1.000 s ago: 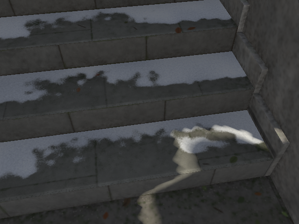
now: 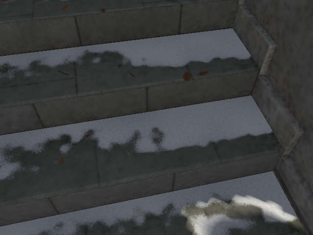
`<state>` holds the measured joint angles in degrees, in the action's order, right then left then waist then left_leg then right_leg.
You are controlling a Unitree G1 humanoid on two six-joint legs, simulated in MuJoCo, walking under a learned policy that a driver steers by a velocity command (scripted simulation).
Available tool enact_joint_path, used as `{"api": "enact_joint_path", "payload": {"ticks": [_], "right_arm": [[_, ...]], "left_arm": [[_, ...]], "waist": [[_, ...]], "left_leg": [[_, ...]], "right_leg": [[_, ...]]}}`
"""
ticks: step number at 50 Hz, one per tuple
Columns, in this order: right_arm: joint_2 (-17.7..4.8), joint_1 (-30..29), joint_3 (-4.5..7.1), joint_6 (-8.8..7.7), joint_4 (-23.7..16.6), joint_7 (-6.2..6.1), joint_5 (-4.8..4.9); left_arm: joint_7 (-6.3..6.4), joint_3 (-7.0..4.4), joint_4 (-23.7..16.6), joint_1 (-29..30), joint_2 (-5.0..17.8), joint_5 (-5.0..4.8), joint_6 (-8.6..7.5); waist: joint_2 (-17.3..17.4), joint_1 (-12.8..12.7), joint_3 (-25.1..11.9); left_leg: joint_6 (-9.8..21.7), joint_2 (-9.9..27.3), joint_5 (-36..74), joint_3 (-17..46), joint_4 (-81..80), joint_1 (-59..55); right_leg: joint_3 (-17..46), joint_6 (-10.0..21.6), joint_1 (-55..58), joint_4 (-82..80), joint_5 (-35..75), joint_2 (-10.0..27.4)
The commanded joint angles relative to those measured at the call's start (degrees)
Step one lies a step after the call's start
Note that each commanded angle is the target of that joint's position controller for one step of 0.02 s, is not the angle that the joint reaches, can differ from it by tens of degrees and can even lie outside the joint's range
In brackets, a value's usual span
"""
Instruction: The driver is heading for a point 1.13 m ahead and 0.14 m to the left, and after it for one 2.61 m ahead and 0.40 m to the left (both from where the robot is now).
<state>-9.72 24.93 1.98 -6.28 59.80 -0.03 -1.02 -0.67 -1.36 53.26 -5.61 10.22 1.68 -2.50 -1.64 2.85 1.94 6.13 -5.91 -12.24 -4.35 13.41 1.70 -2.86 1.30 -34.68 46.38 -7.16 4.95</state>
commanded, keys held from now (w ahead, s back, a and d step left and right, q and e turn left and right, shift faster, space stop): w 1.00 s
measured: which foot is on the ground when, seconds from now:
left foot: down 0.00-0.16, up 0.18-0.54, down 0.56-1.00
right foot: up 0.00-0.14, down 0.16-0.58, up 0.60-1.00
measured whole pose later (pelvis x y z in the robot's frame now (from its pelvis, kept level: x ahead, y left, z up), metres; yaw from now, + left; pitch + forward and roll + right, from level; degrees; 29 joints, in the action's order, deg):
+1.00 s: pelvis +0.49 -0.01 +0.14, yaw +1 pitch +4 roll -1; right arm -6.8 33.1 0.0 -6.9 66.8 -1.5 -1.0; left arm 1.5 3.0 38.1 -2.1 2.7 1.6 -0.7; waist -1.0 3.4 -0.4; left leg 3.7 -2.6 -20.3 -5.3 19.5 3.6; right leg -6.2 7.5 -71.3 102.3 -20.1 3.5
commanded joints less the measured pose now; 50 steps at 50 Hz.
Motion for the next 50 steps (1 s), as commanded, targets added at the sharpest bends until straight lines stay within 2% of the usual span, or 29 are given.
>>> {"api": "enact_joint_path", "payload": {"ticks": [1, 3, 6, 8, 9, 10, 11, 12, 14, 16, 18, 21, 22, 24, 26, 28, 29, 30, 31, 32, 33, 35, 36, 40, 42, 46, 47, 49, 50], "right_arm": [[-5.05, 4.19, 0.32, -0.52, -1.29, -0.59, -0.62], [-5.59, 3.41, 0.08, -0.26, -1.56, -1.04, -0.79], [-7.34, -0.92, 0.31, 0.01, -2.56, -0.82, -0.68], [-8.15, -7.35, 0.87, -0.8, -3.08, -0.03, 1.89], [-1.17, -9.6, -0.5, -1.52, -5.35, -0.28, 1.26], [1.43, 1.72, -0.56, -1.06, -4.66, -0.71, 1.62], [-0.85, 0.53, -0.42, -0.2, -5.52, -0.61, 0.95], [-2.84, -7.03, -0.02, 0.47, -7.49, -0.34, -0.66], [0.42, -11.45, -1.25, 1.64, -10.52, 0.74, -2.12], [5.48, -16.36, -3.3, 3.87, -15.01, -0.29, -0.89], [6.14, -23.34, -4.44, 4.39, -19.8, -1.69, 0.24], [5.72, -32.68, -6.45, 4.76, -26.85, -1.9, -0.11], [3.27, -33.52, -6.58, 4.81, -27.79, -1.46, -0.17], [3.44, -31.85, -7.02, 5.01, -26.33, -1.79, 0.95], [2.18, -20.88, -6.23, 5.62, -21.76, -2.6, 1.71], [-1.4, -8.6, -3.91, 4.4, -17.38, -1.54, 0.6], [-4.76, -2.09, -2.37, 3.66, -15.15, -1.23, -1.21], [-12.59, 2.1, 0.09, 4.62, -11.39, -2.29, -1.21], [-12.94, -3.53, 1.45, 5.35, -10.55, -2.59, -0.65], [-10.51, -11.59, 1.24, 4.19, -10.53, -2.02, -0.22], [-6.04, -12.11, 0.79, 2.88, -7.72, -1.02, -0.16], [2.17, -9.06, -1.12, 1.16, -0.93, -0.28, -1.08], [2.92, -6.6, -1.24, 0.52, 1.63, 0.31, -0.59], [0.48, -4.33, -1.48, -0.24, 3.44, 0.65, -0.41], [-1.81, 2.13, -1.28, -1.09, 4.78, 0.1, -0.26], [-4.45, 7.98, -0.93, -2.34, 5.03, -0.33, -0.99], [-3.69, 9.02, -1.1, -1.75, 5.16, -0.87, -0.24], [-2.73, 12.89, -1.39, -1.06, 6.56, -2.45, -0.01], [-4.18, 11.14, -1.12, -0.69, 5.07, -3.21, 1.31]], "left_arm": [[0.69, -0.23, -2.36, 1.11, 2.42, -0.16, -0.2], [1.06, -0.24, -2.38, 0.49, 2.23, 0.12, -0.55], [2.11, -1.08, 0.18, -9.21, 3.07, -0.4, -1.52], [3.11, -2.96, 6.23, -28.1, 6.73, 0.29, -1.95], [2.86, -3.56, 7.65, -29.29, 11.84, 1.35, -1.98], [2.27, -3.4, 8.29, -27.68, 12.98, 0.56, -1.63], [1.97, -3.26, 6.69, -21.34, 10.68, -0.22, -1.0], [1.27, -1.76, 5.97, -17.27, 5.06, -0.74, -1.26], [0.86, 0.02, 7.63, -16.35, 1.16, -0.32, -2.09], [0.68, 0.61, 11.02, -21.67, 1.64, -0.24, -2.87], [0.05, 1.57, 12.23, -23.18, 1.68, -0.38, -3.53], [0.9, 2.89, 13.59, -23.62, 2.59, -1.36, -3.28], [2.39, 3.14, 12.96, -23.94, 2.65, -2.47, -3.06], [3.98, 2.85, 12.0, -24.86, 4.73, -3.35, -2.74], [3.89, 1.23, 11.03, -27.7, 10.66, -2.53, -3.08], [2.17, -0.45, 9.16, -25.05, 12.23, -2.1, -2.31], [1.14, -0.83, 7.11, -23.82, 11.46, -1.94, -3.1], [-1.41, -0.55, 2.24, -21.59, 5.89, -1.25, -3.53], [-2.41, -1.7, 1.52, -19.29, 5.15, 2.79, -3.64], [-2.23, -1.37, -2.89, -17.09, 2.7, 3.31, -3.33], [-0.99, -0.81, -5.01, -14.08, 0.43, 2.97, -2.66], [1.11, 0.46, -7.67, -13.45, -3.98, 1.03, -0.91], [1.61, 1.48, -8.7, -14.1, -6.43, 0.78, -0.13], [1.43, 1.41, -9.58, -11.65, -3.22, -0.04, 1.32], [1.85, 1.62, -10.53, -7.77, -4.31, 0.22, 1.33], [3.48, 3.36, -19.15, 8.72, -6.39, 0.97, 0.06], [2.87, 4.15, -22.11, 12.77, -6.1, 0.87, -0.02], [2.21, 3.73, -23.56, 15.18, -4.6, -0.22, 0.5], [1.42, 4.98, -24.09, 13.74, -5.69, -1.66, 1.17]], "waist": [[5.98, -0.99, -0.33], [5.51, -2.32, -0.92], [6.06, -7.58, -5.34], [3.9, -17.02, -6.69], [-8.2, -14.2, -3.96], [-6.33, -5.66, -5.03], [-7.49, -3.93, -2.46], [-2.14, -4.33, 3.65], [1.63, -1.82, 5.57], [0.37, -1.39, 5.36], [0.17, -1.23, 6.48], [1.18, -0.33, 7.67], [2.0, -0.66, 6.43], [2.24, -1.97, -1.43], [-6.17, 1.12, -11.15], [-10.69, 7.15, -20.02], [-7.94, 10.31, -22.83], [15.14, 8.72, -21.17], [12.57, 5.13, -17.94], [6.18, -0.87, -6.7], [-2.26, -2.79, 0.23], [-3.41, -6.55, 3.74], [0.15, -7.2, 3.46], [0.07, -7.3, 3.69], [4.86, -4.89, 1.18], [6.72, -1.77, 3.21], [5.74, -1.65, 3.04], [6.39, 0.37, 3.49], [6.72, -0.9, 1.77]], "left_leg": [[7.36, 18.67, 32.2, 10.52, 0.19, -0.88], [8.59, 19.06, 44.26, 9.44, 4.36, -5.19], [6.49, 16.58, 66.3, 6.35, 19.28, -1.25], [3.58, 9.1, 39.56, 4.33, 45.7, 15.96], [1.06, 0.28, -10.89, 1.54, 74.94, 34.78], [1.71, 0.8, -11.23, 11.87, 83.6, 42.97], [0.61, 3.45, -9.88, 6.52, 88.18, 49.11], [0.36, 5.75, -9.57, 3.59, 95.33, 54.66], [0.45, 8.03, -7.16, 4.41, 101.86, 60.35], [1.31, 7.77, -11.26, 4.08, 114.65, 67.34], [2.26, 6.58, -13.41, 5.27, 117.73, 72.35], [0.57, 8.33, -11.1, -0.17, 99.38, 69.51], [-0.83, 9.09, -9.43, -4.91, 86.05, 58.92], [-1.7, 7.77, -9.75, -8.93, 67.33, 38.73], [0.05, 1.48, -14.98, -9.98, 59.24, 27.39], [3.66, -0.11, -17.39, -5.31, 45.48, 21.27], [7.52, 4.64, -24.07, 8.89, 38.14, 10.18], [17.18, 21.41, -34.19, 46.31, 14.86, 0.71], [15.84, 23.55, -41.15, 63.98, 0.0, 5.1], [13.19, 24.22, -45.0, 55.76, 0.74, 15.05], [8.89, 23.32, -38.45, 45.68, 3.19, 22.16], [4.12, 18.05, -20.98, 27.55, 7.36, 26.72], [2.19, 15.66, -13.59, 20.72, 8.08, 25.09], [-0.21, 12.25, -5.89, 10.21, 4.64, 25.6], [2.5, 14.33, 0.29, 13.06, 3.49, 18.0], [1.61, 17.45, 6.75, 15.8, 1.31, 3.96], [0.53, 16.33, 6.8, 13.32, -1.73, 4.95], [3.02, 15.84, 13.13, 12.76, -4.12, 0.65], [4.67, 17.11, 19.56, 8.01, -11.47, 3.04]], "right_leg": [[-2.25, 1.33, -0.08, 4.24, -2.28, -1.7], [-2.72, 3.0, -1.46, 5.5, -6.53, -2.56], [-3.61, 5.85, 17.61, -7.85, -6.66, -6.7], [-0.88, 6.7, 39.92, -23.43, 3.06, -4.23], [20.32, 9.68, 43.82, -25.33, 19.79, 11.11], [32.28, 14.11, 43.34, -28.37, 21.45, 17.0], [33.72, 17.64, 38.37, -34.82, -9.62, 18.76], [29.6, 17.56, 32.62, -37.23, -23.69, 15.02], [20.77, 13.3, 25.26, -35.2, -19.06, 9.63], [16.44, 12.28, 20.42, -34.32, -14.96, 8.97], [13.37, 10.32, 16.08, -35.09, -16.73, 7.81], [8.9, 7.65, 9.89, -40.38, -17.95, 3.26], [9.14, 9.34, 7.0, -46.2, -1.92, 3.51], [3.01, 9.24, 12.38, -47.64, 32.47, 2.21], [-0.17, 9.43, 27.89, -33.6, 81.99, 5.07], [0.83, 10.76, 40.69, -12.1, 88.99, 9.19], [0.85, 10.52, 30.78, 4.51, 75.16, 7.14], [-0.29, 7.22, 2.11, 31.43, 17.1, -7.12], [11.84, 7.34, -7.14, 51.1, 0.16, -8.15], [11.16, 6.91, -12.84, 58.47, 0.37, -5.91], [9.33, 7.07, -16.03, 62.14, 1.08, -5.15], [9.54, 7.45, -20.58, 66.67, -1.32, -5.09], [10.08, 8.29, -23.36, 68.85, -1.74, -5.63], [5.13, 6.38, -24.29, 53.69, 2.25, -5.26], [0.69, 5.24, -31.57, 64.27, -0.67, -5.02], [-0.8, 6.7, -49.75, 69.57, -11.94, -2.02], [-1.64, 6.43, -45.41, 60.29, -12.99, -0.83], [-3.82, 6.15, -44.46, 54.56, -15.61, -0.12], [-5.05, 6.35, -31.12, 38.31, -16.99, 0.9]]}}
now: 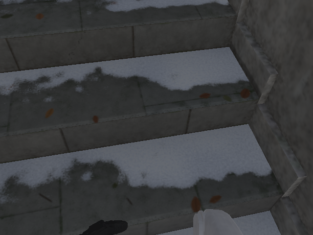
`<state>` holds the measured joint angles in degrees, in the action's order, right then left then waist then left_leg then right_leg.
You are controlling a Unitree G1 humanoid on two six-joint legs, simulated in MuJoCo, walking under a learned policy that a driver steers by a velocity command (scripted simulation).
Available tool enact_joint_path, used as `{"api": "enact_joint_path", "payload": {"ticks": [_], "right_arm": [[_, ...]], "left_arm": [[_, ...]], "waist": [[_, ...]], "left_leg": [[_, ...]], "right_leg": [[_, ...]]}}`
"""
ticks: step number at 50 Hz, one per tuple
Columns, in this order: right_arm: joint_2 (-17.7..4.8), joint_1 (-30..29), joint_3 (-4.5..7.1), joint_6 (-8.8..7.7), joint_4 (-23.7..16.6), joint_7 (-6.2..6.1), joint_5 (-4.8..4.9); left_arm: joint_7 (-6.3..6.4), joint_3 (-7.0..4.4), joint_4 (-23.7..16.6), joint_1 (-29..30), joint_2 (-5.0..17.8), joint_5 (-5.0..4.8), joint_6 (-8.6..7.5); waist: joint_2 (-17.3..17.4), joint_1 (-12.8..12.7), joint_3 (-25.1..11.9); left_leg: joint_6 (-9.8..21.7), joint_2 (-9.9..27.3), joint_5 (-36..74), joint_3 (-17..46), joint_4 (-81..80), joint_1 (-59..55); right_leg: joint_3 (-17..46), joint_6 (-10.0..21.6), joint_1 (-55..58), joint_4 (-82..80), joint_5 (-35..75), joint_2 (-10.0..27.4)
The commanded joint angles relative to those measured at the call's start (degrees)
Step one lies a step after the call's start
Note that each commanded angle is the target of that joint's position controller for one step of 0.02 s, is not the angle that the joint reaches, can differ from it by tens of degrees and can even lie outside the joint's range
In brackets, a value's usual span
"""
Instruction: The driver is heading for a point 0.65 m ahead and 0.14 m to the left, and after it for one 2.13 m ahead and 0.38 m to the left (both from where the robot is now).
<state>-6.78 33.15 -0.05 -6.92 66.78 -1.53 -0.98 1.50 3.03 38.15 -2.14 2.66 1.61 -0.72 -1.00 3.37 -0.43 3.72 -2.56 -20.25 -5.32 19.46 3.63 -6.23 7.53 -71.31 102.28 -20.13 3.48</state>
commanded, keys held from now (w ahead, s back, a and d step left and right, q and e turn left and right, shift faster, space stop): w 0.28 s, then w+q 0.72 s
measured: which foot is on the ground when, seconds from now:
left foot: down 0.00-0.12, up 0.14-0.62, down 0.64-1.00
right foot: up 0.00-0.06, down 0.08-0.64, up 0.66-1.00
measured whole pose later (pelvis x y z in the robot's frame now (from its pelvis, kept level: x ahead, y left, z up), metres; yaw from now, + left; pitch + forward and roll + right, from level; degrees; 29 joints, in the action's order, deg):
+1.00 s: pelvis +0.60 +0.04 +0.30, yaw +19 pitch +5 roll -2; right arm -10.6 28.5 2.4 -4.0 57.1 0.0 -2.0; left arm 2.0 4.1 28.4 6.1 2.0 3.7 -2.6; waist -0.1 5.2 -0.4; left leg 9.2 -8.9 -15.7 6.0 26.2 11.6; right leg -3.5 3.5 -78.3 112.4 -21.4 2.6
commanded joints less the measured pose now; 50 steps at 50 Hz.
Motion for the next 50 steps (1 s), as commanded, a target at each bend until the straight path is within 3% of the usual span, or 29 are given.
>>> {"api": "enact_joint_path", "payload": {"ticks": [1, 3, 4, 5, 6, 7, 8, 9, 11, 12, 15, 18, 21, 23, 24, 25, 27, 29, 30, 31, 32, 33, 34, 35, 38, 39, 42, 45, 50], "right_arm": [[-6.28, 1.7, 0.7, 0.32, -2.24, -1.89, 2.1], [-12.01, 3.64, 1.35, -1.22, -4.4, -1.1, 2.54], [-16.66, 0.64, 2.93, -1.73, -5.32, -0.25, 3.86], [-16.71, 1.76, 3.79, -2.33, -6.04, 0.85, 4.49], [-12.43, 2.3, 2.94, -2.57, -8.43, 3.1, 3.85], [-10.95, -2.11, 4.25, -2.86, -10.17, 4.81, -0.58], [-6.7, -5.76, 4.06, -2.34, -15.45, 4.99, -2.3], [-2.99, -9.16, 3.25, -1.28, -18.51, 4.37, -2.88], [1.82, -12.57, 1.59, 0.54, -21.19, 2.92, -2.31], [5.9, -14.44, -0.04, 1.26, -21.86, 2.4, -1.97], [7.26, -16.28, -1.77, 3.54, -22.77, 1.51, -0.9], [5.75, -23.54, -1.91, 5.01, -24.55, -0.02, 0.75], [6.84, -37.6, -3.49, 4.99, -31.53, -0.46, -1.19], [3.75, -40.93, -2.73, 5.18, -33.83, -0.65, -1.19], [1.83, -39.83, -2.23, 5.58, -33.31, -0.11, 0.27], [1.29, -42.29, -2.12, 5.99, -33.51, 0.61, -0.24], [4.79, -42.69, -2.73, 6.74, -32.09, 1.06, -0.62], [5.09, -40.49, -3.38, 6.52, -31.19, 1.42, 2.53], [3.25, -37.79, -2.68, 6.65, -30.56, 1.88, 2.68], [0.22, -27.72, -1.14, 7.42, -28.19, 1.63, 1.03], [-3.24, -20.54, 0.07, 7.34, -26.85, 2.1, -0.41], [-6.69, -15.91, 1.92, 6.64, -25.45, 2.32, -0.84], [-11.21, -13.27, 3.87, 7.2, -25.04, 1.93, -1.02], [-12.77, -18.09, 5.41, 7.99, -25.87, 1.14, -0.05], [-7.6, -17.85, 4.28, 4.59, -17.88, 0.68, -0.68], [-4.24, -17.28, 3.04, 3.68, -15.9, 0.38, -1.85], [-5.24, -16.17, 2.71, 1.43, -13.69, 2.9, -0.92], [-10.2, -7.47, 3.19, 0.25, -12.02, 3.06, -1.98], [-10.61, -0.4, 4.18, 3.84, -12.27, -0.36, -0.58]], "left_arm": [[-0.81, 1.03, -9.23, 10.58, 1.67, -2.41, -0.15], [-0.02, -1.02, -2.68, -4.84, 3.81, -4.62, -0.22], [0.54, -2.33, 0.56, -17.24, 6.43, -3.59, -0.38], [0.81, -3.9, 2.89, -22.67, 10.45, -1.18, -0.66], [0.69, -6.38, 5.93, -27.77, 17.56, 0.63, -0.12], [0.99, -7.3, 7.34, -22.91, 19.23, 0.01, 1.18], [0.56, -7.5, 8.78, -14.87, 18.63, -1.22, 0.48], [0.81, -6.5, 11.02, -12.38, 13.59, -1.69, -1.11], [1.01, -4.14, 18.17, -14.35, 3.02, 0.12, -3.81], [0.42, -3.69, 20.68, -16.19, 1.38, 0.2, -4.58], [-0.96, -3.45, 24.57, -22.5, 3.33, -2.45, -7.34], [-1.49, -2.74, 26.26, -27.27, 5.42, -1.64, -8.9], [-0.28, -2.66, 27.08, -31.38, 7.38, -2.51, -9.45], [1.72, -3.46, 27.37, -33.99, 9.22, -3.55, -9.79], [2.96, -4.43, 25.7, -34.86, 12.19, -2.99, -9.1], [3.51, -4.62, 26.33, -37.12, 11.71, -2.77, -8.88], [3.96, -5.12, 25.7, -39.16, 11.89, -2.47, -7.91], [4.22, -4.26, 23.19, -37.16, 11.03, -3.25, -6.6], [4.43, -4.44, 22.09, -37.41, 13.01, -2.58, -6.03], [4.12, -4.79, 19.98, -34.56, 14.56, -2.1, -6.36], [3.06, -5.59, 17.36, -30.62, 17.45, -3.14, -6.93], [2.02, -6.22, 13.27, -27.41, 18.2, -3.29, -7.81], [-0.54, -5.59, 6.64, -20.31, 14.44, -2.59, -8.65], [-1.93, -7.47, 4.01, -15.26, 16.66, 1.1, -8.25], [0.69, -4.08, -2.92, -11.84, 4.61, 1.64, -6.8], [1.36, -3.09, -3.02, -13.26, 2.13, 1.32, -5.52], [1.91, -1.72, -4.64, -10.97, 2.99, 1.21, -3.28], [1.41, -0.08, -9.31, 2.48, -0.46, 1.39, -1.97], [0.03, 1.59, -17.13, 18.93, 0.85, 2.24, -2.36]], "waist": [[5.28, -1.24, 3.37], [8.22, -7.33, -8.42], [10.21, -13.84, -14.95], [10.15, -14.92, -21.07], [-3.57, -16.43, -25.84], [-11.46, -14.17, -23.36], [-5.48, -7.64, -12.99], [0.67, -3.49, -6.28], [6.44, -0.04, 1.11], [5.81, 0.25, 2.81], [4.59, 0.88, 5.97], [-1.36, -1.54, 4.03], [-2.71, -2.68, 5.66], [-3.21, -2.34, 5.77], [-2.56, -2.95, 3.93], [-1.43, -4.02, 3.75], [-2.07, -5.85, -0.64], [-4.33, -2.84, -1.95], [-7.3, -1.71, -3.8], [-12.53, 3.35, -8.56], [-15.67, 6.25, -12.08], [-11.22, 8.24, -14.85], [11.09, 10.05, -13.47], [6.52, 6.72, -13.55], [-6.75, -3.81, -1.65], [-5.72, -6.59, 1.31], [-4.88, -9.48, 6.37], [3.34, -3.9, 2.48], [1.2, 3.34, 0.13]], "left_leg": [[7.99, 12.72, 39.27, 6.6, -19.23, 5.87], [9.49, 15.76, 96.01, 4.67, -1.49, 3.46], [8.09, 16.75, 100.62, 4.01, 11.69, -2.8], [5.81, 13.35, 88.49, 4.26, 26.28, 4.04], [2.91, 3.88, 60.24, 5.49, 50.15, 22.87], [2.13, -3.76, 13.88, 9.9, 73.65, 29.43], [1.82, -0.33, 13.12, 13.4, 86.85, 38.92], [2.76, 0.81, 17.71, 11.34, 89.62, 40.97], [4.85, 3.27, 21.32, 10.52, 94.0, 46.48], [6.15, 2.36, 20.39, 12.8, 99.07, 52.25], [5.6, 2.81, 17.13, 10.9, 95.71, 64.61], [4.17, 1.26, 17.02, 7.11, 96.75, 68.15], [5.39, 2.11, 10.62, 6.56, 92.38, 76.02], [4.72, 4.59, 9.48, 6.51, 86.04, 74.38], [4.11, 3.99, 5.98, 2.0, 81.98, 71.75], [4.2, 5.2, 4.74, -0.56, 77.64, 70.35], [5.54, 4.69, -1.04, -7.87, 71.4, 63.98], [7.75, -0.61, -7.47, -11.66, 55.62, 44.15], [8.56, -3.82, -9.44, -13.81, 50.57, 36.14], [10.55, -5.04, -12.3, -10.18, 48.12, 31.08], [12.18, -6.92, -14.31, -7.36, 38.35, 24.41], [14.53, -3.33, -15.21, 6.94, 29.44, 7.19], [24.38, 14.25, -20.74, 45.57, 6.47, -1.25], [24.56, 16.07, -17.98, 59.77, 0.35, 2.39], [15.07, 11.87, -5.15, 41.8, 0.52, 15.33], [13.35, 10.31, 1.72, 35.28, 2.44, 19.96], [6.42, 4.07, 12.59, 21.18, 1.25, 28.34], [4.19, 3.67, 23.47, 24.02, 2.3, 17.37], [5.22, 5.15, 36.92, 28.18, -8.74, 9.79]], "right_leg": [[-5.04, 0.78, 19.42, -28.2, -5.44, 0.21], [-10.74, 2.22, 43.59, -34.07, -6.75, -8.31], [-7.5, 3.24, 49.84, -42.72, -3.61, -9.03], [5.39, 5.48, 60.62, -49.51, -5.78, -5.48], [36.52, 14.55, 73.4, -64.55, -23.72, 8.96], [61.94, 16.14, 67.66, -88.19, -36.87, 13.07], [60.04, 12.23, 60.48, -91.14, -42.53, 15.1], [49.75, 7.98, 51.48, -87.22, -35.61, 13.8], [30.6, 3.94, 42.63, -79.96, -16.24, 9.36], [25.96, 3.0, 43.02, -79.11, -8.2, 8.42], [15.24, -0.09, 47.35, -81.11, 1.18, 5.69], [9.46, -3.69, 49.12, -83.83, 11.59, 5.34], [8.33, -5.35, 54.05, -88.47, 6.71, 5.5], [9.2, -4.17, 58.39, -92.56, 12.84, 8.11], [9.07, -2.21, 61.0, -97.02, 15.11, 8.88], [7.86, -1.39, 65.26, -98.56, 18.72, 8.84], [1.89, -1.12, 75.92, -96.78, 44.73, 8.52], [-4.3, -2.64, 71.75, -90.23, 84.86, 7.72], [-2.68, -1.33, 72.43, -83.6, 103.54, 11.35], [-1.83, -0.54, 77.03, -71.77, 115.46, 14.99], [-3.46, 0.33, 77.04, -58.2, 112.39, 14.32], [-3.24, -0.54, 58.62, -40.38, 90.95, 10.92], [-0.84, -3.96, 30.8, -10.96, 20.85, -5.43], [12.03, -2.72, 23.55, 8.54, 11.46, -5.26], [11.04, -1.34, 12.6, 19.29, 13.88, -2.79], [10.07, -1.44, 9.57, 23.06, 12.6, -2.63], [8.37, -2.1, 7.24, 11.43, 8.31, 0.12], [1.05, -3.58, -6.93, 22.55, 2.22, -1.84], [-2.68, -5.1, -0.41, 0.89, -4.13, -2.86]]}}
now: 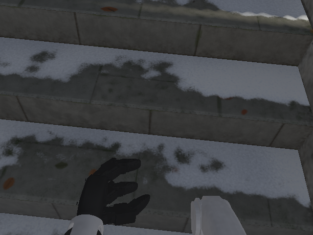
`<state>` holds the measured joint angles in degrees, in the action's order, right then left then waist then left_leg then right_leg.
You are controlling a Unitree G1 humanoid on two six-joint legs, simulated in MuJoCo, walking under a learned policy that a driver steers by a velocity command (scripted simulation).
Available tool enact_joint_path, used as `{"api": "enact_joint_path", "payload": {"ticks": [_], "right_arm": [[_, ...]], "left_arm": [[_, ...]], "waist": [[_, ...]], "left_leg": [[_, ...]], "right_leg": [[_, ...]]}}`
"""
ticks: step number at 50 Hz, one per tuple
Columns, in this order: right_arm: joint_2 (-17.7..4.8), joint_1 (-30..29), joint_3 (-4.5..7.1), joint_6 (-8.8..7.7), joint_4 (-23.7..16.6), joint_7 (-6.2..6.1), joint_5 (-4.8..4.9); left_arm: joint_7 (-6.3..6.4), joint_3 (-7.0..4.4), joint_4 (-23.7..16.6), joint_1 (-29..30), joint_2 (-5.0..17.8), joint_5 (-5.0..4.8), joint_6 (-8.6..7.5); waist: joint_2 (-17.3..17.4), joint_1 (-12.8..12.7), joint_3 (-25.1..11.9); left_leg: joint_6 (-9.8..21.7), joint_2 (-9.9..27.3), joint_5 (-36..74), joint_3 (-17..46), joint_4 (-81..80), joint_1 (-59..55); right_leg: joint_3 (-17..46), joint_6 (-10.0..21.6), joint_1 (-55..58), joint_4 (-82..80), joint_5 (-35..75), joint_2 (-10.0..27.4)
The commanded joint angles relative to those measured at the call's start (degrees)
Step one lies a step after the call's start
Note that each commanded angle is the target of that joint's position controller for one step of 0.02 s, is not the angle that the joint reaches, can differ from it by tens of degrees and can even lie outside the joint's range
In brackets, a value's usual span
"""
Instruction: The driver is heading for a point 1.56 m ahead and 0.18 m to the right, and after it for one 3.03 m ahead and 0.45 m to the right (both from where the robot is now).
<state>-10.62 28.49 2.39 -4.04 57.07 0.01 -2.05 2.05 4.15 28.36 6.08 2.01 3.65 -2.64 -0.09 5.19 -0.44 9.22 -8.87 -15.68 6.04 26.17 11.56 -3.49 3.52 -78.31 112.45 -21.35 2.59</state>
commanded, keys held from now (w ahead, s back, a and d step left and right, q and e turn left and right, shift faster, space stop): w+q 0.12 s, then w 0.46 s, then w+e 0.42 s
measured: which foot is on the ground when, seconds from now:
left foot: down 0.00-0.14, up 0.16-0.64, down 0.66-1.00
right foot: up 0.00-0.12, down 0.14-0.68, up 0.70-1.00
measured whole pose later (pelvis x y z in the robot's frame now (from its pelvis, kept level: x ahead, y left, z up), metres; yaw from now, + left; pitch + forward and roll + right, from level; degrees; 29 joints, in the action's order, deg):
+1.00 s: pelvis +0.61 +0.15 +0.30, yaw +1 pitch +2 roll +0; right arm -8.5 27.7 2.4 -7.9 58.1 1.2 -2.5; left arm 1.7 -2.3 37.6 -5.8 6.1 1.3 -1.5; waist -2.1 0.6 -3.4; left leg 2.3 2.7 -20.4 -14.5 29.7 11.0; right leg 2.9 8.0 -68.5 119.3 -9.7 -3.4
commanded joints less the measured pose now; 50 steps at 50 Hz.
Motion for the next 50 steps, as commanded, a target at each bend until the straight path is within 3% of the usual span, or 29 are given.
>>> {"api": "enact_joint_path", "payload": {"ticks": [1, 3, 5, 6, 7, 8, 9, 10, 11, 13, 15, 16, 19, 21, 23, 27, 29, 30, 32, 33, 34, 35, 36, 37, 39, 40, 42, 46, 50], "right_arm": [[-7.27, 4.38, 2.04, 1.42, -2.56, -3.26, 0.73], [-8.71, -0.28, 3.0, 0.94, -5.3, -4.3, 0.81], [-13.1, -6.8, 5.06, -0.04, -10.29, -3.97, 1.91], [-12.45, -9.64, 5.4, -1.81, -12.37, -2.16, 2.09], [-10.79, -11.69, 5.67, -3.41, -13.8, -0.46, 1.93], [-1.89, -7.69, 4.16, -2.77, -15.86, 1.64, 2.39], [-3.51, -6.95, 3.55, -1.79, -16.16, 2.36, -1.64], [-1.41, -7.28, 3.21, -0.42, -15.88, 2.53, -2.03], [-1.13, -8.55, 2.8, -0.13, -16.48, 1.81, -2.14], [3.69, -12.4, 0.52, 1.81, -18.85, 0.96, -1.65], [5.87, -14.55, -1.0, 3.11, -20.09, 0.23, -0.29], [6.06, -15.77, -1.67, 3.44, -21.83, 0.32, -1.25], [2.72, -23.47, -1.51, 3.57, -25.24, 0.84, -0.61], [2.39, -24.07, -0.88, 3.19, -24.98, 0.53, -0.73], [3.21, -31.57, -1.18, 3.22, -27.13, -0.75, -1.02], [5.71, -46.74, -3.58, 2.55, -36.12, -0.31, 0.14], [7.93, -47.76, -5.03, 3.41, -38.63, 2.66, 0.96], [8.34, -42.58, -4.83, 3.96, -35.95, 3.27, 2.65], [2.84, -19.94, -1.04, 3.49, -29.29, 1.72, 2.97], [-1.24, -9.14, 0.66, 3.35, -26.47, 0.84, 1.74], [-6.2, -4.64, 2.29, 1.99, -23.95, -0.01, 1.17], [-15.15, -3.31, 4.99, 2.22, -22.3, -0.39, 0.08], [-13.69, -10.02, 4.9, 2.35, -22.81, 0.26, -0.28], [-10.1, -16.32, 3.83, 1.6, -20.81, 0.91, 0.41], [-1.42, -17.0, 1.75, -0.56, -14.46, 0.67, 0.81], [2.57, -16.62, 0.71, -1.07, -11.42, 0.88, -0.42], [4.24, -10.77, 0.18, -2.51, -6.42, 0.97, -0.75], [1.94, -7.18, -0.27, -4.77, -4.06, 1.01, -0.6], [-2.44, -2.53, 0.22, -5.48, -0.86, 1.25, -0.53]], "left_arm": [[-0.59, 0.91, -8.16, 9.25, 0.36, -1.24, -0.11], [0.45, 0.26, -4.41, 0.27, 1.68, -3.02, 0.57], [1.31, -2.47, -0.62, -10.46, 8.13, -4.5, 1.1], [1.74, -4.09, 1.81, -17.16, 12.21, -4.86, -0.29], [1.51, -5.87, 3.97, -24.93, 15.53, -3.24, -1.72], [1.14, -7.38, 7.86, -26.29, 20.62, -2.07, -1.92], [0.8, -7.47, 9.55, -22.66, 15.85, -2.8, -1.34], [0.55, -7.35, 12.04, -20.03, 11.87, -3.89, -1.64], [0.22, -7.05, 13.44, -17.77, 9.36, -2.79, -1.91], [0.07, -5.98, 18.91, -22.41, 5.25, -2.1, -3.17], [-1.22, -6.22, 22.68, -25.31, 5.99, -2.33, -5.34], [-1.37, -6.91, 23.29, -26.52, 7.88, -2.46, -5.75], [-0.66, -7.21, 21.96, -24.76, 11.83, -3.14, -6.36], [-0.1, -7.24, 22.57, -29.06, 13.26, -2.71, -7.15], [-0.32, -8.31, 24.26, -33.9, 16.31, -3.1, -7.54], [0.88, -7.98, 30.72, -44.79, 12.36, -2.81, -5.74], [1.84, -7.13, 30.41, -44.01, 10.57, -3.77, -4.42], [1.31, -6.81, 28.14, -38.92, 11.83, -4.12, -4.06], [-0.65, -9.09, 25.96, -37.1, 22.68, -4.12, -6.02], [-2.29, -10.69, 24.4, -33.93, 26.52, -6.09, -7.1], [-4.2, -10.04, 21.01, -34.0, 21.43, -7.66, -7.99], [-5.45, -9.75, 16.98, -32.78, 16.24, -6.6, -7.92], [-4.95, -10.32, 17.24, -33.33, 13.41, -4.36, -7.17], [-4.14, -9.87, 15.62, -32.07, 10.35, -3.66, -5.86], [-3.35, -8.57, 12.04, -26.75, 6.96, -0.79, -4.77], [-3.03, -8.11, 12.57, -27.86, 6.01, -1.4, -3.57], [-2.41, -6.44, 11.18, -26.45, 1.97, -2.39, -2.01], [-0.89, -5.99, 10.18, -19.54, 1.79, -3.15, 0.34], [0.32, -5.26, 4.71, -7.85, 2.23, -1.76, 1.86]], "waist": [[4.96, 0.11, -2.73], [7.05, -4.13, -10.28], [9.24, -9.9, -17.54], [10.77, -12.77, -17.83], [3.96, -16.49, -22.9], [-20.78, -11.12, -26.43], [-11.56, -7.72, -22.37], [-4.38, -5.33, -11.57], [1.52, -3.68, -4.78], [2.63, -2.54, 1.13], [1.08, -0.77, 4.22], [0.98, -0.09, 4.18], [-0.71, 0.33, 6.43], [-5.93, -1.09, 2.13], [-6.1, -5.03, 3.88], [-4.94, -9.77, 8.03], [-4.56, -10.02, 2.22], [-1.95, -7.74, -1.27], [-10.7, 2.21, -13.61], [-12.53, 8.26, -20.54], [-2.49, 8.22, -24.98], [16.58, 6.05, -31.59], [10.72, 2.61, -31.72], [5.3, -3.03, -22.07], [3.27, -5.74, -4.25], [1.61, -8.16, -1.39], [2.0, -9.08, 0.84], [2.67, -8.01, 3.23], [2.21, -7.77, 4.55]], "left_leg": [[-0.04, 12.27, 41.1, 14.1, -16.06, -1.88], [-2.04, 13.07, 78.7, 5.87, -11.35, -3.52], [-1.89, 12.96, 103.14, 7.58, 0.75, -7.01], [-1.08, 13.47, 100.19, 10.11, 10.56, -9.45], [-1.46, 10.74, 82.06, 9.08, 27.31, -2.13], [-6.63, -3.5, 1.88, 5.01, 54.6, 20.04], [-5.29, -0.92, 1.51, 7.81, 67.22, 26.41], [-5.14, 0.09, 5.29, 5.67, 73.03, 30.85], [-4.72, 1.55, 6.04, 4.27, 75.77, 34.59], [-3.33, 1.3, 3.72, 4.62, 87.08, 43.45], [-2.55, 1.39, -0.71, 6.51, 88.76, 50.12], [-2.26, 2.61, -0.33, 6.97, 88.3, 53.91], [-4.8, 5.86, 0.82, 2.51, 77.36, 55.27], [-5.06, 7.66, 2.02, -3.38, 84.86, 56.75], [-4.24, 9.74, -4.52, -6.05, 89.09, 65.06], [-1.4, 17.1, -15.65, -7.64, 76.13, 77.87], [-0.85, 18.05, -7.95, -11.84, 51.07, 48.69], [-0.64, 13.22, -4.14, -18.6, 43.11, 29.22], [0.47, 4.74, -5.14, -18.15, 40.76, 8.28], [1.16, 4.49, -0.52, -14.2, 33.25, -2.78], [4.23, 15.35, -8.47, 8.2, 23.34, -17.2], [5.93, 31.29, -4.12, 38.64, -0.64, -18.95], [3.86, 32.16, -12.76, 45.79, -5.96, -13.03], [2.83, 32.02, -23.32, 37.51, -6.2, -3.11], [1.11, 27.19, -17.38, 19.15, -2.87, 10.26], [0.03, 25.51, -13.97, 12.66, -3.03, 13.32], [-1.88, 24.92, -3.7, 5.33, -4.2, 11.52], [-4.12, 26.3, 9.52, -6.24, -9.78, 10.06], [-4.97, 24.37, 4.07, -11.28, -12.97, -0.55]], "right_leg": [[-4.43, -0.6, 13.94, -18.38, -3.43, -1.44], [-6.09, 2.5, 36.05, -32.63, -3.09, -5.04], [-2.54, 2.48, 51.37, -44.27, -2.57, -7.05], [0.31, 2.89, 55.71, -57.41, -0.48, -6.32], [12.18, 6.21, 69.71, -66.39, -3.2, -0.56], [45.7, 17.38, 83.95, -80.36, 13.27, 17.68], [52.03, 17.4, 76.26, -84.55, 3.53, 15.24], [45.94, 15.94, 68.81, -84.01, -11.89, 13.29], [39.53, 14.73, 62.37, -84.21, -14.32, 13.14], [31.91, 12.74, 56.9, -86.72, -10.72, 10.2], [24.48, 9.61, 56.41, -89.64, -6.12, 8.68], [22.42, 8.79, 58.76, -90.78, -4.37, 8.56], [16.06, 8.44, 55.19, -96.21, 3.9, 9.09], [13.91, 9.92, 62.01, -98.39, 20.95, 11.13], [11.93, 11.05, 69.5, -100.48, 19.4, 12.07], [10.17, 7.7, 83.53, -107.69, 6.18, 10.96], [4.43, 8.15, 74.49, -117.88, 19.55, 9.98], [1.3, 8.71, 67.45, -117.91, 36.26, 8.66], [0.57, 6.31, 74.95, -94.78, 98.98, 13.49], [0.54, 4.15, 74.64, -80.99, 101.6, 11.95], [3.4, 0.83, 56.08, -60.22, 75.81, 5.63], [7.76, -1.15, 47.42, -33.09, 11.86, -6.8], [18.01, -0.6, 44.0, -11.93, 12.95, -6.82], [13.87, -0.05, 40.9, -7.83, 17.3, -2.63], [8.9, 2.18, 32.84, -5.56, 19.35, 0.92], [9.5, 3.2, 31.48, -4.38, 18.66, 0.91], [11.21, 4.46, 23.86, 0.88, 16.26, -0.71], [8.53, 3.36, 14.66, 6.82, 15.3, -5.65], [6.47, 5.85, -0.51, 12.72, 8.82, -5.42]]}}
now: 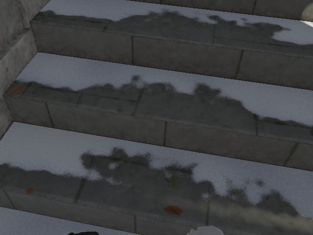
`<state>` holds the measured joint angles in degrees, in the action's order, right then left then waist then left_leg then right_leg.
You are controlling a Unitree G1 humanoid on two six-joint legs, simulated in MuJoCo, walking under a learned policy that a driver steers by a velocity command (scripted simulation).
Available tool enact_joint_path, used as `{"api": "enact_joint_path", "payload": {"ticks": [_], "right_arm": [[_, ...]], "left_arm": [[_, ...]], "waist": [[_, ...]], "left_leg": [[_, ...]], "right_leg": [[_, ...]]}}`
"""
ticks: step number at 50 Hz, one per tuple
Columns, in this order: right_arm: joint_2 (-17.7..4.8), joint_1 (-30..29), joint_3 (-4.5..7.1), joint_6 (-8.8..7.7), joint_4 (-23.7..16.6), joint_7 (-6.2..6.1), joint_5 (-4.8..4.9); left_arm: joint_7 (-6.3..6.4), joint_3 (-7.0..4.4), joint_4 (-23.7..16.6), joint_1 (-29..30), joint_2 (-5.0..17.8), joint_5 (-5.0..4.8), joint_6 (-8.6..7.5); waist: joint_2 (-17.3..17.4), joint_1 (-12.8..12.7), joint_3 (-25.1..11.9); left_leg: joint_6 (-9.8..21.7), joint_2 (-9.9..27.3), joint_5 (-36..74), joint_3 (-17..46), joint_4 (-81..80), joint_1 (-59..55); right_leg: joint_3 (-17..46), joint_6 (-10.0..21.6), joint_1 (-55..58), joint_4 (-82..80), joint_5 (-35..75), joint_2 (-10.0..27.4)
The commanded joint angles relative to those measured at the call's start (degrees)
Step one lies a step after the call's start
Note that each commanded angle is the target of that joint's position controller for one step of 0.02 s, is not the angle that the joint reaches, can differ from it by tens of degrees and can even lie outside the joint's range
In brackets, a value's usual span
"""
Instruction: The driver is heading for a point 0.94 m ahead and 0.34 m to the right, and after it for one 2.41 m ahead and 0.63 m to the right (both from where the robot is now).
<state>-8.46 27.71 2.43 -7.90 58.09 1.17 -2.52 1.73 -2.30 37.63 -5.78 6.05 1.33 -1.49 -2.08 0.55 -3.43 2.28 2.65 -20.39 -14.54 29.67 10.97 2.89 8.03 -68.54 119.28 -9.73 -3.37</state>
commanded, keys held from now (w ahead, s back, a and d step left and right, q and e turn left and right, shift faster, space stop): w+e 1.00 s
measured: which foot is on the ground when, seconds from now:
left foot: down 0.00-0.22, up 0.24-0.70, down 0.72-1.00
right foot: up 0.00-0.20, down 0.22-0.70, up 0.72-1.00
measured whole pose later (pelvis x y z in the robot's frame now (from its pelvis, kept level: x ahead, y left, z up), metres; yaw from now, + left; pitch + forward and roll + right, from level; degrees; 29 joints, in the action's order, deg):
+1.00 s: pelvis +0.60 -0.12 +0.29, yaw -35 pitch +2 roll +2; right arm -10.8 23.1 3.3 -7.6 54.9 -1.0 -2.6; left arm 0.6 -2.1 30.3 -0.5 8.3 2.5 -1.0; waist -2.7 -0.2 -2.2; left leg 0.7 2.7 -20.2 -14.6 31.6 13.2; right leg 5.7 6.3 -63.3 104.1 -9.9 -1.7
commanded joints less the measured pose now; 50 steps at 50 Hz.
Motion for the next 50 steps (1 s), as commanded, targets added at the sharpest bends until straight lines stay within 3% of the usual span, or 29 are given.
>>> {"api": "enact_joint_path", "payload": {"ticks": [1, 3, 6, 8, 10, 11, 12, 13, 14, 15, 16, 18, 19, 22, 25, 28, 30, 32, 34, 35, 36, 37, 38, 40, 43, 44, 46, 48, 50], "right_arm": [[-3.23, 0.4, -0.17, -1.29, -0.7, -0.09, 0.51], [-4.03, 2.73, -0.22, -1.17, -0.22, -1.38, 0.15], [-7.07, 1.35, -0.01, -0.17, -1.9, -4.61, 2.49], [-11.44, 1.61, 0.63, 0.16, -3.78, -5.85, 4.4], [-16.64, -1.8, 2.35, 0.77, -6.95, -4.2, 4.83], [-16.98, -1.8, 2.77, 0.64, -9.3, -3.2, 4.14], [-10.13, -7.22, 1.64, 0.21, -15.85, -0.78, 3.09], [-9.23, -11.39, 2.04, -0.29, -19.35, 0.98, 0.61], [-5.05, -11.26, 1.08, -0.76, -23.04, 1.66, -0.52], [-3.79, -13.19, 0.46, -0.78, -23.05, 1.14, -0.72], [-0.8, -14.27, -0.6, -0.38, -24.84, 0.08, -0.53], [1.89, -15.5, -2.37, 1.54, -26.58, -1.25, -0.55], [3.53, -14.04, -3.26, 2.76, -26.69, -1.62, -1.16], [1.43, -18.76, -3.5, 4.63, -27.47, -2.16, -1.3], [5.41, -32.19, -5.26, 4.75, -32.93, -2.73, -1.11], [5.36, -42.57, -6.56, 4.29, -38.8, -2.28, -1.44], [5.01, -44.99, -6.79, 5.58, -40.76, -1.5, -0.95], [4.17, -32.5, -5.96, 5.81, -35.75, -1.58, 0.1], [-3.34, -16.65, -1.93, 5.88, -30.96, -2.93, 2.79], [-7.36, -10.39, -0.05, 5.55, -28.96, -3.27, 2.34], [-10.79, -6.0, 1.5, 4.87, -26.91, -3.73, 0.88], [-15.18, -9.8, 2.64, 5.6, -25.81, -3.87, 0.62], [-9.78, -15.55, 2.49, 6.68, -26.4, -4.11, 1.36], [-0.73, -18.0, 0.12, 4.59, -19.66, -3.99, 1.35], [3.53, -12.28, -0.69, 1.31, -10.13, -2.97, -0.48], [2.93, -10.58, -0.54, 1.01, -8.11, -2.37, -0.37], [-0.97, -13.67, 0.09, 0.34, -8.63, -1.68, -0.02], [-5.22, -13.43, 0.75, -1.55, -8.84, -2.13, -0.15], [-7.89, -8.49, 1.47, -2.65, -6.83, -2.05, 0.12]], "left_arm": [[0.29, 2.01, -7.15, 8.82, -1.94, 0.44, 0.91], [0.06, 2.25, -9.45, 13.29, -1.06, 0.57, 1.45], [-1.88, 2.62, -8.79, 13.79, 0.04, -0.71, 2.59], [-1.24, 2.81, -5.44, 4.53, 0.04, -2.42, 2.64], [-0.94, 0.22, -1.02, -11.56, 5.78, -1.04, 2.14], [-1.72, -1.38, -0.85, -13.31, 8.81, -0.72, 1.27], [-1.18, -3.8, 0.09, -11.58, 16.05, -1.35, 1.28], [-0.63, -5.03, -1.77, -5.96, 17.73, -0.95, 2.2], [-0.42, -4.62, -2.04, -3.56, 15.91, -0.36, 1.46], [-0.8, -3.97, 2.65, -7.86, 13.45, -0.92, 0.47], [-0.52, -3.34, 5.05, -8.78, 10.37, -0.09, -0.51], [-1.14, -2.07, 9.58, -11.25, 6.69, 0.74, -2.28], [-1.57, -1.95, 11.0, -12.61, 7.07, 0.16, -2.83], [-2.27, -1.32, 11.44, -15.55, 8.1, -0.85, -4.69], [-1.97, -1.49, 13.78, -23.62, 11.31, 0.21, -5.87], [-0.98, -1.56, 15.05, -27.4, 11.53, -0.69, -4.93], [0.95, -2.1, 14.05, -27.66, 11.86, -1.24, -3.63], [1.65, -2.59, 9.86, -18.97, 12.6, -1.57, -3.49], [0.67, -4.54, 6.55, -14.23, 17.5, -2.01, -5.28], [-1.05, -5.53, 5.29, -10.37, 19.73, -3.03, -6.82], [-2.46, -4.94, 3.94, -8.55, 15.21, -2.3, -8.57], [-3.72, -4.15, 0.86, -15.43, 8.94, -1.57, -8.52], [-3.8, -4.41, 0.0, -14.42, 10.17, 1.42, -7.3], [-2.97, -1.86, -4.37, -8.63, 3.09, 3.67, -4.83], [-2.24, 0.86, -5.92, -8.47, -1.46, 0.96, -0.94], [-1.86, 1.47, -6.72, -6.65, -2.24, 0.17, -0.22], [-2.02, 1.19, -8.3, -2.86, 1.22, -0.06, 0.1], [-1.2, -0.45, -8.42, 0.95, 4.43, 1.53, 0.94], [0.03, -0.5, -9.27, 4.1, 2.77, 1.58, 1.39]], "waist": [[3.65, -3.08, 8.62], [4.78, -2.1, 9.01], [4.92, -1.92, 5.52], [9.29, -5.43, -2.09], [15.0, -10.45, -11.66], [14.89, -11.13, -14.25], [-4.55, -8.89, -12.72], [-5.8, -6.45, -15.36], [-0.18, -2.99, -10.83], [5.02, -2.59, -6.0], [8.11, -0.19, 0.19], [6.19, 1.45, 3.92], [5.37, 2.99, 4.07], [7.1, 2.27, 6.52], [-1.68, -3.47, 5.13], [-1.47, -5.85, 7.13], [-1.23, -6.79, 3.34], [-2.21, 0.43, -4.06], [-5.26, 9.07, -16.22], [-3.48, 13.43, -19.74], [4.8, 14.71, -20.13], [23.93, 6.52, -23.0], [13.66, 3.94, -19.64], [1.08, -1.39, 0.79], [-0.27, -5.93, 6.63], [1.79, -5.67, 7.45], [1.82, -6.92, 8.44], [4.16, -5.47, 6.26], [4.05, -4.23, 5.69]], "left_leg": [[0.26, 10.95, 7.89, 6.95, -18.25, 0.13], [1.49, 10.38, 11.82, 5.12, -21.39, -1.95], [5.01, 10.55, 40.4, -1.96, -27.89, -6.66], [6.05, 12.68, 94.28, -3.47, -15.6, -7.51], [5.78, 15.63, 107.68, -1.18, 9.03, -15.5], [4.61, 14.15, 88.97, 0.36, 23.84, -9.18], [-0.59, 0.87, 35.77, 1.94, 51.04, 17.55], [-1.84, -6.01, 12.1, 16.23, 71.43, 29.27], [-0.66, -3.44, 15.69, 20.56, 79.06, 35.14], [-0.34, -3.07, 17.12, 19.56, 82.84, 37.91], [0.4, -1.79, 17.78, 19.16, 83.39, 41.71], [1.96, -1.43, 12.69, 18.58, 92.26, 48.71], [2.47, -0.64, 11.99, 18.92, 91.57, 51.3], [1.23, 1.61, 10.71, 15.81, 79.52, 54.26], [1.68, -0.07, 1.01, 10.64, 95.73, 71.41], [1.84, 0.76, -2.75, 10.15, 79.94, 71.12], [1.43, 0.57, -1.3, 7.47, 62.7, 54.03], [4.04, -2.79, -1.01, 5.24, 47.08, 29.59], [4.94, -4.94, 1.06, 8.82, 37.4, 7.87], [4.76, -5.33, 1.45, 10.43, 24.46, -0.26], [7.53, 3.11, -3.89, 25.39, 13.21, -10.28], [17.27, 20.0, 7.11, 60.33, -3.27, -13.99], [18.19, 20.33, -15.91, 68.05, -9.05, -6.56], [13.8, 18.37, -27.71, 51.66, -8.11, 8.82], [5.78, 13.94, -4.19, 28.49, -7.5, 14.56], [4.71, 14.28, -1.26, 25.37, -8.86, 12.15], [3.73, 12.63, 1.05, 16.64, -13.16, 15.79], [5.03, 13.07, 12.39, 12.67, -16.13, 12.78], [5.97, 14.84, 12.13, 11.45, -17.84, 3.93]], "right_leg": [[-1.89, 1.47, -9.71, -2.27, -3.75, 1.98], [-4.96, 0.48, -8.63, -10.36, -6.0, 2.55], [-15.36, 2.5, 8.32, -31.79, -13.58, 5.81], [-21.39, 3.68, 30.11, -44.38, -16.28, -0.69], [-16.88, 6.07, 42.83, -56.9, -19.89, -5.38], [-5.27, 6.96, 51.71, -67.04, -21.6, -5.46], [27.09, 15.03, 61.07, -84.48, -29.42, 7.17], [54.58, 16.26, 61.75, -101.91, -33.49, 12.6], [51.45, 13.79, 57.96, -103.25, -32.75, 13.78], [45.59, 9.86, 54.86, -102.32, -27.25, 12.59], [36.8, 9.04, 49.09, -98.15, -16.56, 11.3], [25.2, 7.64, 46.63, -95.87, -5.14, 7.41], [20.01, 6.12, 46.6, -94.42, -2.3, 6.04], [14.37, 1.93, 43.28, -94.86, 3.5, 4.07], [21.04, 3.67, 55.34, -98.58, 7.79, 7.95], [21.72, 3.5, 56.35, -104.34, 4.53, 5.99], [20.46, 5.95, 56.44, -114.13, 21.78, 8.36], [10.29, 3.51, 54.41, -106.93, 61.42, 7.05], [14.31, 1.92, 58.89, -89.87, 88.9, 10.22], [13.51, 1.2, 59.74, -78.39, 86.51, 8.23], [12.34, -0.63, 50.18, -58.33, 53.22, 2.07], [8.67, -4.7, 33.07, -30.13, -4.55, -7.54], [8.13, -3.82, 27.09, -16.68, -2.17, -3.62], [3.43, -1.8, 15.05, -5.78, 1.56, 0.66], [6.96, -0.43, 9.32, -3.44, -0.19, 2.03], [8.07, -0.32, 4.47, -2.66, -2.36, 2.26], [7.43, -1.35, 7.81, -15.73, -0.17, 3.31], [2.83, -2.17, 9.18, -15.17, 2.78, 2.21], [2.56, -1.72, 1.67, -9.07, -1.67, 2.45]]}}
